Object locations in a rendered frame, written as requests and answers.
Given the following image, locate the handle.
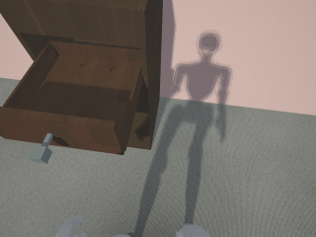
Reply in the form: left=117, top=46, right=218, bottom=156
left=28, top=133, right=53, bottom=164

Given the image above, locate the left robot hand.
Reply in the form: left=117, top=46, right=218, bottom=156
left=55, top=215, right=87, bottom=237

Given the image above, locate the robot right thigh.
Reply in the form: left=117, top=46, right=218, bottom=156
left=176, top=224, right=210, bottom=237

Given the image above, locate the cabinet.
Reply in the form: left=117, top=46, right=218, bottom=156
left=0, top=0, right=163, bottom=150

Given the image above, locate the drawer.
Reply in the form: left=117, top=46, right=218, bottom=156
left=0, top=40, right=142, bottom=155

